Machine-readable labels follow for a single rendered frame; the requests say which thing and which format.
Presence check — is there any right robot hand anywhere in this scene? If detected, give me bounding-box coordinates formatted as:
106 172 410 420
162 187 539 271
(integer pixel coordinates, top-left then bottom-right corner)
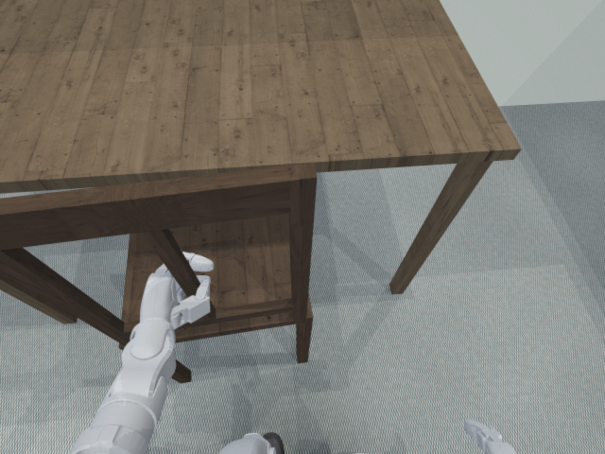
464 419 516 454

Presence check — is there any table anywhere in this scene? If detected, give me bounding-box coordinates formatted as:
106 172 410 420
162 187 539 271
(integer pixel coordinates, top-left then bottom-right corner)
0 0 521 324

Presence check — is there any left robot foot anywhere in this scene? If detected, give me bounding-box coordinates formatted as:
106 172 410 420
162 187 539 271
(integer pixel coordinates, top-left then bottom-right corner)
263 432 285 454

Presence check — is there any robot left shin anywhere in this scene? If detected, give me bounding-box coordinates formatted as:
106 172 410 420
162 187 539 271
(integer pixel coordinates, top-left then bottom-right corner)
243 433 269 444

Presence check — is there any robot left forearm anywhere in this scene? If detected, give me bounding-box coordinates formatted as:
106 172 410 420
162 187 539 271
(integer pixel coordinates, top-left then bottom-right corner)
69 320 176 454

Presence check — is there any chair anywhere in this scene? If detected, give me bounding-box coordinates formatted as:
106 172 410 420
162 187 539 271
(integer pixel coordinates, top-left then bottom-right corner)
0 163 317 383

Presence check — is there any left robot hand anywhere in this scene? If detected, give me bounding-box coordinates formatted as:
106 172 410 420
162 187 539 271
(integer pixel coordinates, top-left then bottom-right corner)
140 252 214 330

